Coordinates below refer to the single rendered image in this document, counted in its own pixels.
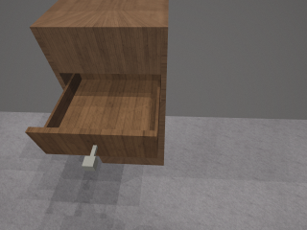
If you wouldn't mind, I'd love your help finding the cabinet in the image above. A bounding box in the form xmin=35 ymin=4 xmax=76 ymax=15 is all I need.
xmin=30 ymin=0 xmax=169 ymax=166

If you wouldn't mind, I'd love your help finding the handle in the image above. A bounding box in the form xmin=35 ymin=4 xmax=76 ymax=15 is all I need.
xmin=82 ymin=145 xmax=99 ymax=172

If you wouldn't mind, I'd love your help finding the drawer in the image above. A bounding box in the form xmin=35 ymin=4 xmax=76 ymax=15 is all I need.
xmin=25 ymin=73 xmax=161 ymax=158

